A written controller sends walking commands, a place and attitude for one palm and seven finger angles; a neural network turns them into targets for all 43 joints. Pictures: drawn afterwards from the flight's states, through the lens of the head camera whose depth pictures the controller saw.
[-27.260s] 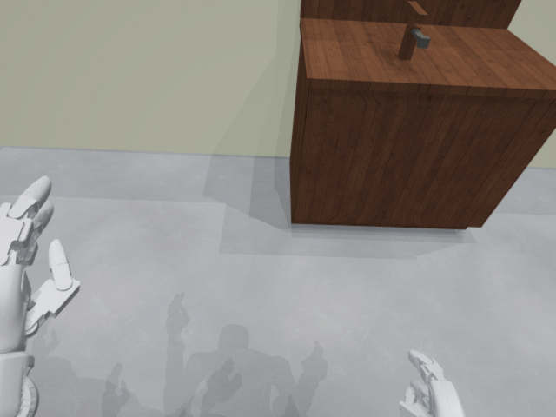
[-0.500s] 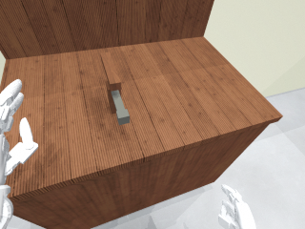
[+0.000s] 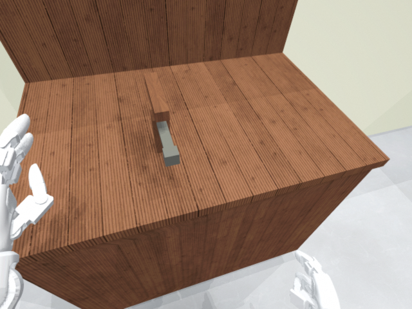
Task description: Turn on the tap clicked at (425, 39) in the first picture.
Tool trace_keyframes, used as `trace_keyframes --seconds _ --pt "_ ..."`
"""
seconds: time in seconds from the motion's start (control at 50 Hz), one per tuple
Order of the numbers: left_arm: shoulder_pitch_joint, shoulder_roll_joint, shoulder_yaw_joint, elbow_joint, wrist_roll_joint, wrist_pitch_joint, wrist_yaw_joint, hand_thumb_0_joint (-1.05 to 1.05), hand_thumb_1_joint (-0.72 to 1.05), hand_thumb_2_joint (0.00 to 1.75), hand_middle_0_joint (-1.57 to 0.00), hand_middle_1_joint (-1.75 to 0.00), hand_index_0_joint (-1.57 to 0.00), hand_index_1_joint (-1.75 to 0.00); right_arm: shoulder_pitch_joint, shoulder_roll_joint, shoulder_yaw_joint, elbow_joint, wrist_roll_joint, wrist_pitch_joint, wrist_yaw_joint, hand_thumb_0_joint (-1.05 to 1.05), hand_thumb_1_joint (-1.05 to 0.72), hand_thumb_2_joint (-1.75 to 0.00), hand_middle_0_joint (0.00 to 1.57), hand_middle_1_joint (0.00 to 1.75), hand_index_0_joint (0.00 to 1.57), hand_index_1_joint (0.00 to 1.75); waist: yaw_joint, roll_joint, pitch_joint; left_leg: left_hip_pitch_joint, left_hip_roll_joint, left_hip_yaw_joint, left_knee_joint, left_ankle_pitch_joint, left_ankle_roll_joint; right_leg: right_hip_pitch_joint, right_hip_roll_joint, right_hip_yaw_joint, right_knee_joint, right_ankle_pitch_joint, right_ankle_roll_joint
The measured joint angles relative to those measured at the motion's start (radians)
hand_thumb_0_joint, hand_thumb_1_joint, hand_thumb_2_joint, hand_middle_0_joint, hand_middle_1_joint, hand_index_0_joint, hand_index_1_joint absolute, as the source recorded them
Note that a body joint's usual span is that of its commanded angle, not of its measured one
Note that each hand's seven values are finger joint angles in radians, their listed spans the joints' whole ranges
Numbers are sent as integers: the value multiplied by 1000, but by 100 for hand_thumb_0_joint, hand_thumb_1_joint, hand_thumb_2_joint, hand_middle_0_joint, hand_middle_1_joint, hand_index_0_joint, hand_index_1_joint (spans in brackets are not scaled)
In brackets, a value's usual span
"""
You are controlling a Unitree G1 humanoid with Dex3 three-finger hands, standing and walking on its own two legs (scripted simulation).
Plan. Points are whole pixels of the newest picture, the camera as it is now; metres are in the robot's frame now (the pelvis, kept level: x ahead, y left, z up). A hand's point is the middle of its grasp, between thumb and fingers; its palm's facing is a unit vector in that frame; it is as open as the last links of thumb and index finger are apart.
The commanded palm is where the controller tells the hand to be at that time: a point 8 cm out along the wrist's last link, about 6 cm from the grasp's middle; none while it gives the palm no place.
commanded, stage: look again from close up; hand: left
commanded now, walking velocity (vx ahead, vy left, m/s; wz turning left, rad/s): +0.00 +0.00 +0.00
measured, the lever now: (171, 156) +0.36 +0.11 +0.10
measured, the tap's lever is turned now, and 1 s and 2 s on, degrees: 0 0 0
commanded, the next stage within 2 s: shuffle to correct the standing spot in 0.04 s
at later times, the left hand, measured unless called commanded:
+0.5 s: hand (82, 199) +0.22 +0.20 +0.16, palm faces +0.38 -0.86 -0.35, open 7.4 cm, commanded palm +0.16 +0.24 +0.17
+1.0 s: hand (138, 190) +0.24 +0.13 +0.16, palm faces +0.34 -0.85 -0.39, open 7.4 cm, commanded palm +0.19 +0.17 +0.17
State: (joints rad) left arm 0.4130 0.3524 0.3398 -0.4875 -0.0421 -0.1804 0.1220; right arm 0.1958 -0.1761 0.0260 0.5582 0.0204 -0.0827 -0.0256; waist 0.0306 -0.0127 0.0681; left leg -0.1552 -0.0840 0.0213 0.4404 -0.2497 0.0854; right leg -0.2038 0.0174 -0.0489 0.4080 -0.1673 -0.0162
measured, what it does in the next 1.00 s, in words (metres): shifts its weight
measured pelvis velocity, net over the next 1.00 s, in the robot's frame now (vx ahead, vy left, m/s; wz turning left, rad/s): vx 0.02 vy -0.11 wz -0.02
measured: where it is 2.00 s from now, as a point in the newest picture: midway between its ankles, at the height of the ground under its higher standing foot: outside the picture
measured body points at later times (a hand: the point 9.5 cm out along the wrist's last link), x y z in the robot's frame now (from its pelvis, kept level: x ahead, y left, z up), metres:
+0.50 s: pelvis +0.00 -0.04 +0.00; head +0.01 -0.03 +0.45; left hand +0.20 +0.25 +0.18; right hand +0.17 -0.27 -0.07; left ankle -0.01 +0.05 -0.74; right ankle +0.03 -0.11 -0.74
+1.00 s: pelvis +0.02 -0.11 -0.01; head +0.05 -0.10 +0.44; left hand +0.22 +0.17 +0.19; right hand +0.19 -0.35 -0.09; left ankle -0.01 +0.05 -0.74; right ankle +0.03 -0.12 -0.74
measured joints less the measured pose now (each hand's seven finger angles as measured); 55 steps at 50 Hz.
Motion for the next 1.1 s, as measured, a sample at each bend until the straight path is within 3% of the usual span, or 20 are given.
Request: trace_keyframes --seconds 0.24,0.44,0.74,0.86,0.92,0.98,1.02,1.1 --pt "21 -7 -4 27 0 2 5 1 89 89 -21 -30 -21 -31 37 -25 -14 31 0 -3 -14 1 -90 -90 20 30 20 30 -6 -7 -13 -4 13 -1 -11 13 -9 -4 13 -2 -14 15 -16" --pt "-2 1 2 29 -4 7 2 1 90 89 -21 -30 -21 -31 23 -11 -19 16 3 7 -4 1 -90 -90 20 30 20 30 -12 -21 -27 -8 33 -2 -7 6 -31 -15 33 -3 -2 5 -39" --pt "33 19 13 -28 -41 38 -10 1 89 89 -21 -30 -21 -31 0 -18 -29 1 3 21 4 1 -90 -90 20 30 20 30 -23 2 -28 -54 103 -22 93 -70 -95 -40 102 -28 44 -44 -113" --pt "52 25 17 -48 -55 46 -4 1 89 89 -21 -30 -21 -31 2 -31 -42 9 10 36 0 1 -90 -90 20 30 20 30 -40 -6 -31 -73 121 -25 134 -84 -84 -39 119 -41 47 -58 -136" --pt "69 32 25 -59 -56 44 0 1 89 89 -21 -30 -21 -31 7 -33 -42 11 7 43 -4 1 -90 -90 20 30 20 30 -42 -21 -32 -49 126 -16 96 -79 -91 -33 121 -39 43 -58 -131" --pt "74 42 36 -65 -54 43 0 1 89 89 -21 -30 -21 -31 1 -34 -43 12 4 48 -8 1 -90 -90 20 30 20 30 -39 -22 -23 -29 135 -12 66 -71 -124 -32 124 -37 50 -60 -73" --pt "67 51 40 -66 -48 47 -4 1 89 89 -21 -30 -21 -31 -3 -35 -47 2 2 53 -8 1 -90 -90 20 30 20 30 -39 -17 -15 -31 141 -16 71 -68 -133 -33 128 -42 55 -59 -56" --pt "59 56 41 -68 -44 54 -13 1 89 89 -21 -30 -21 -31 -14 -36 -51 -12 5 56 -2 1 -90 -90 20 30 20 30 -40 2 -3 -48 150 -27 107 -76 -135 -29 139 -54 50 -56 -103"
